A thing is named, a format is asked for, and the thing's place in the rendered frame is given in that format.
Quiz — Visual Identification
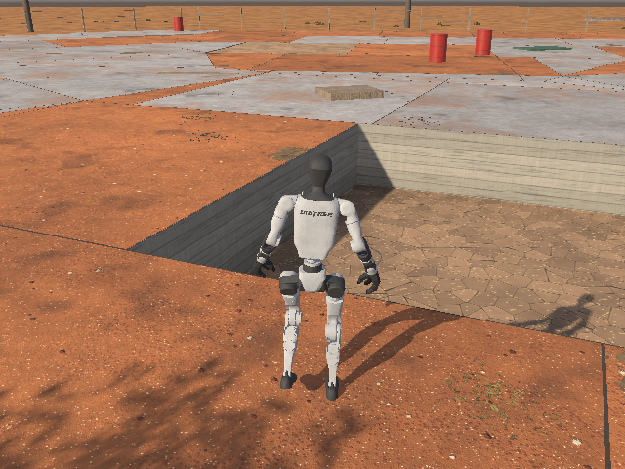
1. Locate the right robot forearm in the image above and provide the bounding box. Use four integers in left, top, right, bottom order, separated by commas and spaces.
356, 237, 378, 275

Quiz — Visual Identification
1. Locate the right robot upper arm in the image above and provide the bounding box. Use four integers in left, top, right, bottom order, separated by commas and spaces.
338, 198, 366, 253

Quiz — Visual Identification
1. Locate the robot right thigh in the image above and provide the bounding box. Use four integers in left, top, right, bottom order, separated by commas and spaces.
325, 273, 346, 341

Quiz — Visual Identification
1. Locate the robot right shin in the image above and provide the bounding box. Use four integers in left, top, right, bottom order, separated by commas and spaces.
326, 323, 341, 387

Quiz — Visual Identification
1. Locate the left robot forearm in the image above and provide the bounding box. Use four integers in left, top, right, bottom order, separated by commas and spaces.
257, 231, 275, 264

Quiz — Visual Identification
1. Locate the left robot upper arm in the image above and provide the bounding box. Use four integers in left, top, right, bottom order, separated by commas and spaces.
266, 195, 298, 247

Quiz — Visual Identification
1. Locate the robot right hand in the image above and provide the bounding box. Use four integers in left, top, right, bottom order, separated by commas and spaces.
357, 271, 381, 294

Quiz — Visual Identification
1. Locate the robot left hand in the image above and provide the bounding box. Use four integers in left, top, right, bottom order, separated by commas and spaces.
253, 257, 275, 278

